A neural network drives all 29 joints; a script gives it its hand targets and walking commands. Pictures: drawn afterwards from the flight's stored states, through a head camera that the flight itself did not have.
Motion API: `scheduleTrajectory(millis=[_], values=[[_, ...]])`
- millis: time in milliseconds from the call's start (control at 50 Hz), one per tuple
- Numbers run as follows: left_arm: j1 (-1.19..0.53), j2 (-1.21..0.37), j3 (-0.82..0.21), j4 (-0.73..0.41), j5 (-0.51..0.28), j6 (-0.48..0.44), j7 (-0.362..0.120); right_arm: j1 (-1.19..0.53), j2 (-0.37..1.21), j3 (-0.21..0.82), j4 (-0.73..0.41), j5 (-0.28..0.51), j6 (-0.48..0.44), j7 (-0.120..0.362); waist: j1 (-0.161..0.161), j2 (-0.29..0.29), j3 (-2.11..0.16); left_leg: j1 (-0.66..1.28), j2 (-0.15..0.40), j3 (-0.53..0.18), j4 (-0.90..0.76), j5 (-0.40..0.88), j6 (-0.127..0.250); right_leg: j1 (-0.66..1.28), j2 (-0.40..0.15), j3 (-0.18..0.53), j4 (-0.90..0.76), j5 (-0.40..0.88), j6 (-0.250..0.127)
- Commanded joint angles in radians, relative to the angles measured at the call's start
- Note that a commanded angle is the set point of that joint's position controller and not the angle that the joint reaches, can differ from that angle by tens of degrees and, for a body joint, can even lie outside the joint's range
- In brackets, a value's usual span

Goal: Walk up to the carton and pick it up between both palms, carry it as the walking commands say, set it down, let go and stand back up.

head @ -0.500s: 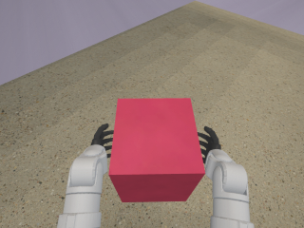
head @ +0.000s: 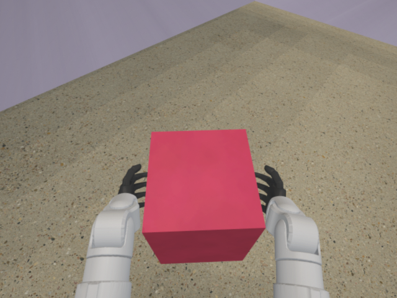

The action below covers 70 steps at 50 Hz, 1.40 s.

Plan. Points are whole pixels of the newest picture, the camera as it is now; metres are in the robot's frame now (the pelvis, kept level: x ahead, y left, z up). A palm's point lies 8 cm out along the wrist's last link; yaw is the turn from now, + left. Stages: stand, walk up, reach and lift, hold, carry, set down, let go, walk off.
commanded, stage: carry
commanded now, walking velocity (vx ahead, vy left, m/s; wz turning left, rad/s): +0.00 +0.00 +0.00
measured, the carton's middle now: (200, 201) +0.33 +0.00 -0.02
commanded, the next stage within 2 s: none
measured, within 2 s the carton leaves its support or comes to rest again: neither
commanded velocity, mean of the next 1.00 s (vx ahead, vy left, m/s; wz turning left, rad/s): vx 0.00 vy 0.00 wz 0.00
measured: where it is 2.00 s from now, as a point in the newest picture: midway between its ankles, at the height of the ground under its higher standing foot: outside the picture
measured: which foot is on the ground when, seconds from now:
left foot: down 0.00-1.00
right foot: down 0.00-1.00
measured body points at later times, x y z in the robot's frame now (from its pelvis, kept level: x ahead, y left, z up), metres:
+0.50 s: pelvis +0.00 +0.00 +0.00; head +0.00 +0.02 +0.45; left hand +0.30 +0.15 +0.04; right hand +0.31 -0.14 +0.05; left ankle +0.06 +0.09 -0.71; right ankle +0.06 -0.12 -0.71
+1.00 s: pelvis +0.00 +0.00 +0.00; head +0.00 +0.02 +0.45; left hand +0.30 +0.15 +0.04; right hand +0.30 -0.15 +0.06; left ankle +0.06 +0.09 -0.71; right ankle +0.06 -0.12 -0.71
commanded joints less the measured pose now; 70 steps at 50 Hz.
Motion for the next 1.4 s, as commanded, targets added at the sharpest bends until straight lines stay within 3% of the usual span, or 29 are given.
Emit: scheduleTrajectory(millis=[0,20,100,120,180,240,320,380,420,460,500,560,620,660,720,780,800,840,880,940,960,980,1020,1060,1100,1160,1220,1340,1380], values=[[-0.554,-0.704,-0.578,-0.287,-0.278,-0.055,-0.182,-0.514,0.678,0.625,-0.253,0.216,-0.052,0.161,0.002,0.057,-0.440,0.215,0.115,-0.189,-0.241,0.019,-0.016,0.095,-0.080,0.105,-0.200,0.157,-0.050],[-0.533,-0.679,-0.494,-0.166,-0.211,-0.078,-0.181,-0.477,0.634,0.527,-0.129,0.140,-0.073,0.160,0.005,0.070,-0.460,0.231,0.118,-0.195,-0.247,0.012,-0.012,0.100,-0.082,0.104,-0.189,0.155,-0.051],[-0.557,-0.743,-0.632,-0.328,-0.294,-0.019,-0.181,-0.529,0.717,0.654,-0.283,0.246,-0.019,0.171,0.011,0.120,-0.404,0.207,0.128,-0.207,-0.281,-0.029,-0.010,0.078,-0.072,0.093,-0.198,0.120,-0.048],[-0.587,-0.704,-0.557,-0.224,-0.252,-0.033,-0.187,-0.483,0.689,0.565,-0.127,0.180,-0.027,0.169,0.010,0.103,-0.434,0.214,0.119,-0.194,-0.260,0.012,-0.009,0.099,-0.086,0.108,-0.201,0.157,-0.058],[-0.584,-0.725,-0.610,-0.317,-0.297,-0.015,-0.187,-0.480,0.710,0.609,-0.226,0.211,-0.012,0.167,0.003,0.065,-0.467,0.264,0.109,-0.168,-0.212,0.112,-0.014,0.094,-0.093,0.110,-0.201,0.241,-0.050],[-0.567,-0.706,-0.501,-0.113,-0.214,-0.050,-0.196,-0.494,0.666,0.506,-0.064,0.127,-0.052,0.169,0.002,0.057,-0.433,0.252,0.100,-0.160,-0.207,0.100,-0.014,0.087,-0.099,0.120,-0.209,0.228,-0.047],[-0.599,-0.732,-0.609,-0.333,-0.291,-0.055,-0.183,-0.545,0.697,0.627,-0.292,0.228,-0.058,0.163,0.005,0.112,-0.426,0.223,0.112,-0.185,-0.257,-0.034,-0.008,0.086,-0.084,0.109,-0.211,0.112,-0.052],[-0.586,-0.749,-0.652,-0.366,-0.325,0.005,-0.192,-0.507,0.738,0.673,-0.302,0.256,0.002,0.167,0.009,0.061,-0.437,0.204,0.131,-0.214,-0.273,-0.043,0.001,0.108,-0.072,0.092,-0.199,0.102,-0.062],[-0.583,-0.734,-0.604,-0.251,-0.282,0.025,-0.200,-0.490,0.747,0.614,-0.151,0.208,0.024,0.177,0.010,0.105,-0.394,0.215,0.124,-0.206,-0.269,-0.038,0.000,0.055,-0.075,0.106,-0.205,0.132,-0.063],[-0.618,-0.788,-0.704,-0.381,-0.365,0.050,-0.209,-0.536,0.768,0.701,-0.338,0.280,0.040,0.172,0.005,0.065,-0.434,0.239,0.112,-0.183,-0.259,-0.004,-0.007,0.070,-0.092,0.112,-0.219,0.126,-0.067],[-0.625,-0.788,-0.690,-0.377,-0.358,0.067,-0.212,-0.575,0.788,0.703,-0.331,0.294,0.055,0.180,0.012,0.104,-0.442,0.233,0.116,-0.198,-0.246,0.023,0.007,0.085,-0.084,0.110,-0.208,0.171,-0.068],[-0.607,-0.764,-0.623,-0.268,-0.316,0.077,-0.223,-0.543,0.762,0.638,-0.220,0.238,0.072,0.185,0.008,0.099,-0.426,0.239,0.107,-0.185,-0.235,0.010,0.002,0.063,-0.093,0.126,-0.221,0.173,-0.071],[-0.616,-0.776,-0.635,-0.309,-0.336,0.083,-0.220,-0.553,0.781,0.659,-0.253,0.266,0.080,0.189,0.007,0.066,-0.450,0.261,0.114,-0.195,-0.225,0.031,0.010,0.060,-0.086,0.101,-0.208,0.173,-0.064],[-0.633,-0.770,-0.555,-0.160,-0.271,0.045,-0.226,-0.615,0.742,0.574,-0.161,0.201,0.030,0.187,0.008,0.070,-0.427,0.249,0.110,-0.199,-0.237,0.062,0.009,0.065,-0.091,0.107,-0.214,0.181,-0.060],[-0.683,-0.824,-0.657,-0.336,-0.353,0.058,-0.220,-0.619,0.800,0.675,-0.303,0.283,0.050,0.195,0.009,0.125,-0.402,0.219,0.117,-0.210,-0.270,-0.029,0.011,0.052,-0.073,0.099,-0.207,0.118,-0.064],[-0.617,-0.814,-0.626,-0.272,-0.326,0.066,-0.223,-0.614,0.799,0.659,-0.277,0.264,0.055,0.190,0.009,0.053,-0.402,0.219,0.107,-0.195,-0.243,-0.024,0.007,0.061,-0.080,0.106,-0.218,0.143,-0.055],[-0.623,-0.810,-0.616,-0.257,-0.319,0.065,-0.221,-0.595,0.781,0.641,-0.259,0.250,0.055,0.187,0.013,0.100,-0.397,0.237,0.108,-0.199,-0.256,0.029,0.011,0.049,-0.084,0.110,-0.217,0.167,-0.060],[-0.629,-0.818,-0.610,-0.268,-0.322,0.062,-0.225,-0.589,0.801,0.639,-0.248,0.254,0.055,0.192,0.007,0.079,-0.444,0.255,0.106,-0.190,-0.234,0.054,0.007,0.067,-0.088,0.102,-0.208,0.197,-0.058],[-0.665,-0.814,-0.664,-0.392,-0.363,0.070,-0.217,-0.598,0.800,0.690,-0.351,0.302,0.067,0.193,0.009,0.117,-0.462,0.250,0.132,-0.225,-0.265,0.056,0.016,0.069,-0.070,0.084,-0.164,0.140,-0.059],[-0.610,-0.840,-0.690,-0.327,-0.363,0.125,-0.226,-0.601,0.827,0.738,-0.336,0.320,0.120,0.198,0.016,0.121,-0.410,0.228,0.138,-0.219,-0.260,0.034,0.019,0.047,-0.072,0.098,-0.193,0.135,-0.065],[-0.623,-0.800,-0.568,-0.172,-0.282,0.088,-0.227,-0.574,0.796,0.608,-0.141,0.223,0.086,0.197,0.014,0.108,-0.439,0.233,0.110,-0.191,-0.234,0.033,0.014,0.080,-0.081,0.103,-0.207,0.159,-0.065],[-0.641,-0.805,-0.643,-0.315,-0.347,0.092,-0.228,-0.599,0.798,0.683,-0.299,0.283,0.088,0.196,0.010,0.060,-0.405,0.216,0.111,-0.195,-0.234,0.010,0.015,0.053,-0.085,0.113,-0.208,0.145,-0.066],[-0.633,-0.820,-0.631,-0.274,-0.328,0.087,-0.227,-0.586,0.807,0.662,-0.248,0.269,0.084,0.199,0.010,0.106,-0.399,0.243,0.098,-0.177,-0.235,0.030,0.003,0.038,-0.097,0.120,-0.211,0.180,-0.063],[-0.616,-0.809,-0.572,-0.169,-0.283,0.071,-0.228,-0.629,0.781,0.610,-0.189,0.230,0.063,0.198,0.009,0.101,-0.439,0.252,0.116,-0.202,-0.253,0.041,0.010,0.052,-0.077,0.088,-0.180,0.180,-0.055],[-0.683,-0.900,-0.814,-0.570,-0.475,0.145,-0.222,-0.618,0.867,0.822,-0.551,0.404,0.137,0.193,0.005,0.101,-0.422,0.278,0.186,-0.236,-0.228,0.207,0.024,0.010,-0.060,0.076,-0.124,0.191,-0.039],[-0.646,-0.873,-0.797,-0.513,-0.465,0.241,-0.230,-0.585,0.861,0.805,-0.498,0.402,0.237,0.196,-0.008,0.258,-0.467,0.341,0.392,-0.400,-0.241,0.488,0.131,-0.097,-0.003,0.029,0.100,-0.136,-0.003],[-0.626,-0.878,-0.786,-0.513,-0.474,0.297,-0.245,-0.537,0.860,0.792,-0.493,0.373,0.291,0.195,-0.013,0.282,-0.432,0.291,0.434,-0.395,-0.268,0.529,0.164,-0.127,-0.030,0.033,0.249,-0.225,0.012],[-0.591,-0.906,-0.742,-0.447,-0.467,0.342,-0.265,-0.614,0.898,0.792,-0.486,0.380,0.327,0.204,0.016,0.331,-0.442,0.246,0.360,-0.262,-0.149,0.627,0.086,0.008,-0.016,-0.025,-0.052,-0.060,0.001],[-0.642,-0.916,-0.742,-0.457,-0.482,0.344,-0.275,-0.660,0.920,0.806,-0.495,0.389,0.327,0.205,0.017,0.189,-0.412,0.170,0.261,-0.202,-0.027,0.360,-0.001,0.106,-0.054,0.077,-0.277,0.124,-0.012]])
